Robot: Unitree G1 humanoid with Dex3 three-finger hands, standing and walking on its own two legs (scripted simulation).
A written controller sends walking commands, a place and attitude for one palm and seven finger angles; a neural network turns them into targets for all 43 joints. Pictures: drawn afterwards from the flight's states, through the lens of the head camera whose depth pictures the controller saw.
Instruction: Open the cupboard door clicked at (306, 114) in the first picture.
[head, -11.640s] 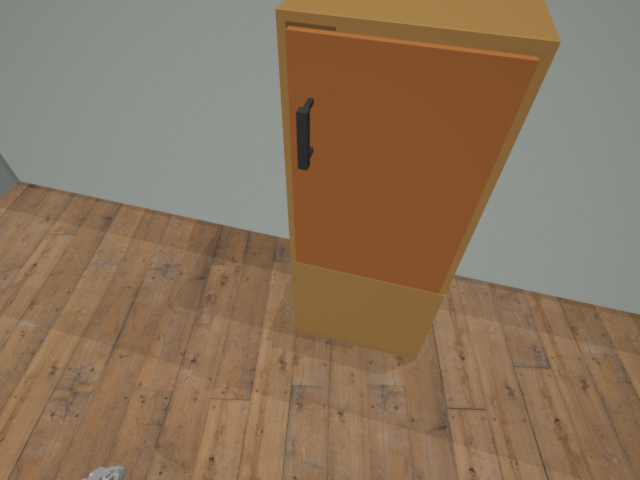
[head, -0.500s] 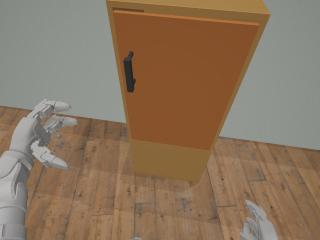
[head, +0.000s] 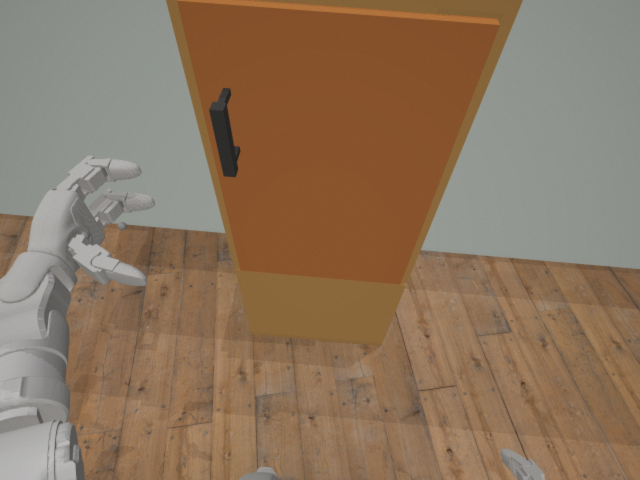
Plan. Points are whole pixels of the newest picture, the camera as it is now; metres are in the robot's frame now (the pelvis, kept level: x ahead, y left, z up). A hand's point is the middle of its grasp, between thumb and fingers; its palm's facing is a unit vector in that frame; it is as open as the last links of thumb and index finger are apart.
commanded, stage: move the hooked fingers beside the handle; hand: left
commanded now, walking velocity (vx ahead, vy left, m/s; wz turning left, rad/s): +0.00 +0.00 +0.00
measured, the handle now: (228, 133) +0.57 +0.16 +0.10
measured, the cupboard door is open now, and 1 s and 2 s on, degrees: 0 0 0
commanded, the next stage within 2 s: slide the fingers in behind the handle in 1.70 s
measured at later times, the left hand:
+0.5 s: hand (160, 181) +0.46 +0.23 +0.10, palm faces -0.04 -1.00 +0.00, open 14.0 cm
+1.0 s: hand (176, 150) +0.52 +0.23 +0.11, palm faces -0.04 -1.00 +0.01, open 14.0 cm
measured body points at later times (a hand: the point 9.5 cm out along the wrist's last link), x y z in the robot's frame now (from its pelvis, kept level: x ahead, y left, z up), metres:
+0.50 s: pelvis +0.00 +0.00 -0.01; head +0.08 +0.01 +0.43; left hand +0.46 +0.29 +0.11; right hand +0.05 -0.28 -0.11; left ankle +0.04 +0.10 -0.71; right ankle -0.02 -0.12 -0.71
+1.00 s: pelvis +0.00 +0.00 -0.02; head +0.11 +0.03 +0.42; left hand +0.51 +0.28 +0.11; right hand -0.01 -0.27 -0.12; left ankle +0.04 +0.10 -0.71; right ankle -0.02 -0.12 -0.71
